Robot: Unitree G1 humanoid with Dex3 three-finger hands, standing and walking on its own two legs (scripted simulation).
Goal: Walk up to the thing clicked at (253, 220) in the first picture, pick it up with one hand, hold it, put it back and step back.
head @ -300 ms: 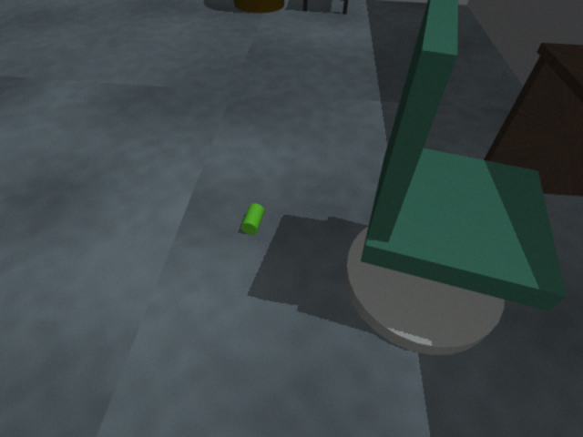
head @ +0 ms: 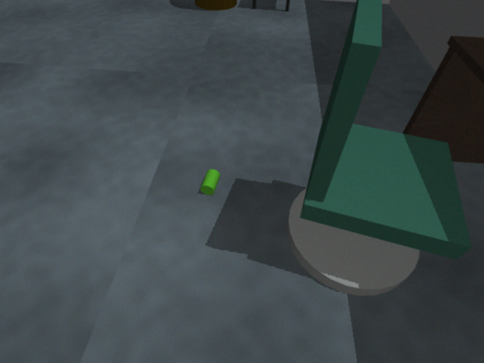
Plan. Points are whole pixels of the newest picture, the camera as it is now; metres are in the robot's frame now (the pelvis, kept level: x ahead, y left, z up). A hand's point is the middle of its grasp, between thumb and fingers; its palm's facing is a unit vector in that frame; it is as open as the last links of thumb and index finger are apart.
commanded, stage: stand
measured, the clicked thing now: (210, 182) +1.14 +0.13 -0.74
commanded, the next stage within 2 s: walk up in 0.82 s
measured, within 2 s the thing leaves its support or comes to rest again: neither
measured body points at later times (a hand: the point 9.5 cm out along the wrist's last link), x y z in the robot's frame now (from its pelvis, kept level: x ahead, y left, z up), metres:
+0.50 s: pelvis +0.00 +0.00 +0.00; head +0.01 +0.00 +0.45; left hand +0.08 +0.30 -0.13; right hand +0.08 -0.30 -0.13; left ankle +0.00 +0.12 -0.75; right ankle +0.00 -0.12 -0.75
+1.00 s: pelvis -0.01 -0.02 -0.01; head +0.03 -0.01 +0.43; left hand +0.08 +0.31 -0.13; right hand +0.09 -0.33 -0.14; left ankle +0.00 +0.12 -0.75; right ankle -0.01 -0.12 -0.75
